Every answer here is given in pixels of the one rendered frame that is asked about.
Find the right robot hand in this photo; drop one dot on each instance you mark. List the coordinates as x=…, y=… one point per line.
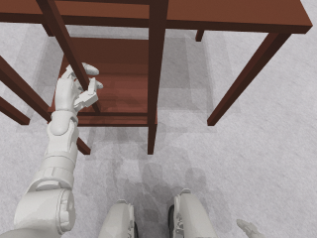
x=251, y=230

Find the left robot hand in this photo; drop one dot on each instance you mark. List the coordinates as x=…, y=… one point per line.
x=67, y=90

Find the robot shin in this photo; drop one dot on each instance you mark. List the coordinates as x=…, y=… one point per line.
x=131, y=234
x=178, y=231

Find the left robot upper arm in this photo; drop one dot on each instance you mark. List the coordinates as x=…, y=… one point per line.
x=44, y=214

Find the table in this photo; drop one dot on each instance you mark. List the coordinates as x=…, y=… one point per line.
x=279, y=18

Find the robot left shin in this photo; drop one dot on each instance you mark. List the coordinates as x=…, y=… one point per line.
x=131, y=234

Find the chair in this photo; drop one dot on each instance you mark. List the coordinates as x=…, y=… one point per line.
x=129, y=70

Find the left robot forearm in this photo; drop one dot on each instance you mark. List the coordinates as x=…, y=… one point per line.
x=59, y=160

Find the robot right shin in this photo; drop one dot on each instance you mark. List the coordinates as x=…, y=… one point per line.
x=178, y=231

